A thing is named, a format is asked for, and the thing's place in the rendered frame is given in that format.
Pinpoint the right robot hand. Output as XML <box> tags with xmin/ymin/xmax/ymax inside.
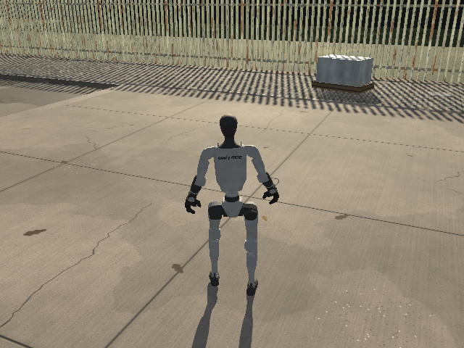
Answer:
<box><xmin>262</xmin><ymin>190</ymin><xmax>279</xmax><ymax>204</ymax></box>

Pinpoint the right robot thigh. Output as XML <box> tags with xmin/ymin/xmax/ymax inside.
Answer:
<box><xmin>242</xmin><ymin>202</ymin><xmax>258</xmax><ymax>252</ymax></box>

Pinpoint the robot right forearm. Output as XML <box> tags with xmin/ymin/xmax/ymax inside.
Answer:
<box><xmin>262</xmin><ymin>171</ymin><xmax>277</xmax><ymax>194</ymax></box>

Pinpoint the robot left forearm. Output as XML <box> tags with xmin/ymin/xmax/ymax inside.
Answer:
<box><xmin>187</xmin><ymin>175</ymin><xmax>201</xmax><ymax>202</ymax></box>

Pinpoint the left robot hand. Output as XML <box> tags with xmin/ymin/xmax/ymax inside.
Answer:
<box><xmin>185</xmin><ymin>197</ymin><xmax>201</xmax><ymax>214</ymax></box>

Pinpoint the robot left upper arm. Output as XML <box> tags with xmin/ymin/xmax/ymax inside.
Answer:
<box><xmin>194</xmin><ymin>146</ymin><xmax>215</xmax><ymax>186</ymax></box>

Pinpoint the robot torso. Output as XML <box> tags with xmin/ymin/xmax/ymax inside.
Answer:
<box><xmin>213</xmin><ymin>143</ymin><xmax>247</xmax><ymax>218</ymax></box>

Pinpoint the robot right upper arm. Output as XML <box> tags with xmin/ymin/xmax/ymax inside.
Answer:
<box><xmin>245</xmin><ymin>145</ymin><xmax>269</xmax><ymax>183</ymax></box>

